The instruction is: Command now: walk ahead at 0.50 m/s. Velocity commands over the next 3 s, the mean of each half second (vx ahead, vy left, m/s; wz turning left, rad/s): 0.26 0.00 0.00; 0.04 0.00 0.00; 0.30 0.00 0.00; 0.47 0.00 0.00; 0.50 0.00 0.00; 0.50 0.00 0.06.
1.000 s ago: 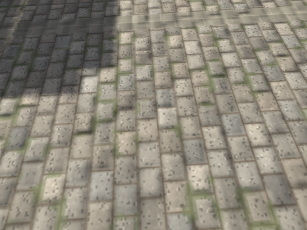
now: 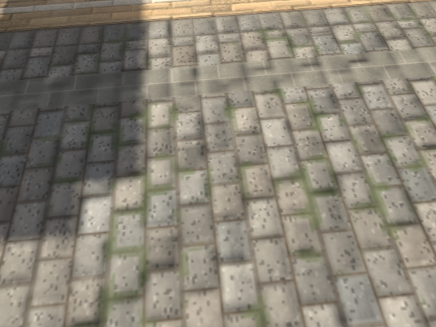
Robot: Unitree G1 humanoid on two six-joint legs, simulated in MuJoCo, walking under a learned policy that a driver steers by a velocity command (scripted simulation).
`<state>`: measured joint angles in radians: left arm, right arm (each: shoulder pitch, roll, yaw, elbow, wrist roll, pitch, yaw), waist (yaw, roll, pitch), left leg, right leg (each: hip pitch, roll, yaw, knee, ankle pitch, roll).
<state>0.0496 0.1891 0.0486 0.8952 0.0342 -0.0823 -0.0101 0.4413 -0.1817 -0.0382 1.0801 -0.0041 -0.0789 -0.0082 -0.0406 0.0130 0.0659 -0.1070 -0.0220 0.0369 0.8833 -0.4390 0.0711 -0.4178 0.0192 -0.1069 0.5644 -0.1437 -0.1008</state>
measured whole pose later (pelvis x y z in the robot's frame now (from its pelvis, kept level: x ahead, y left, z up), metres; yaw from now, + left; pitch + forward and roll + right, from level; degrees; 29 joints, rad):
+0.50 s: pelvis +0.18 +0.01 +0.01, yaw -1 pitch -1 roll -1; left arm 0.33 0.16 0.01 1.08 0.00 -0.04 0.03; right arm 0.17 -0.15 -0.02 1.01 -0.02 -0.06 -0.03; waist 0.02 -0.02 0.06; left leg -0.34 -0.02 0.08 0.51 -0.16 0.08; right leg -0.16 0.04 -0.05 0.70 -0.54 -0.05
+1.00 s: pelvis +0.20 +0.00 +0.02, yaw +0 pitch -2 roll +0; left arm 0.34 0.13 -0.01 1.14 0.01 -0.02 0.04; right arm 0.28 -0.15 -0.01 1.12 -0.01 0.00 -0.03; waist -0.01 0.01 0.02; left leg -0.24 -0.01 0.06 0.38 -0.12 0.04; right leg -0.12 0.02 -0.02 0.40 -0.25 -0.02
